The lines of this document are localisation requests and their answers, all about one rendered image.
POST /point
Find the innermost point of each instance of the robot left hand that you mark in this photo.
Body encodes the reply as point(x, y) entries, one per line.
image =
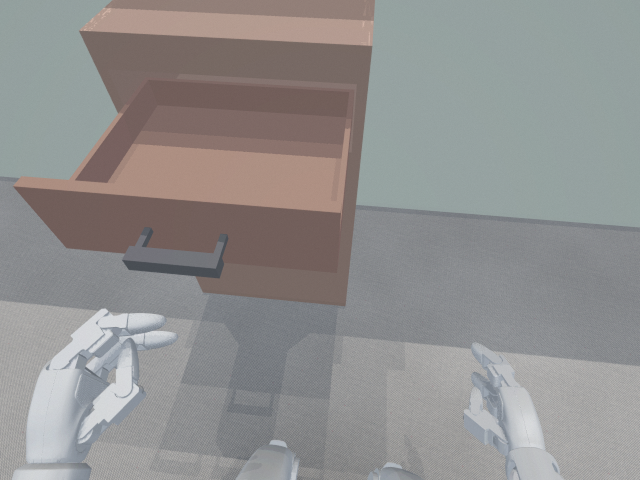
point(59, 428)

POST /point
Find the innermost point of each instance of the left robot thigh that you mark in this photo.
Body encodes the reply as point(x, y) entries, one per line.
point(271, 462)

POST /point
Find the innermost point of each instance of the right robot shin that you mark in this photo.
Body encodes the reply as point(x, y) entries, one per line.
point(390, 464)

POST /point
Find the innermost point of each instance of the drawer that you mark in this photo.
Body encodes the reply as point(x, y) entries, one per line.
point(191, 159)

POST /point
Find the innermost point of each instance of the handle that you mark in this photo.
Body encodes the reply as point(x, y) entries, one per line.
point(142, 258)

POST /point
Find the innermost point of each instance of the robot right hand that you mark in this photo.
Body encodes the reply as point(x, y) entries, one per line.
point(510, 406)

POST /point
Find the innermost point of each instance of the cabinet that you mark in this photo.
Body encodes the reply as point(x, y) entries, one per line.
point(308, 43)

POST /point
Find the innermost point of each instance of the right robot forearm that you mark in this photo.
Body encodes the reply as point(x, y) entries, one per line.
point(529, 463)

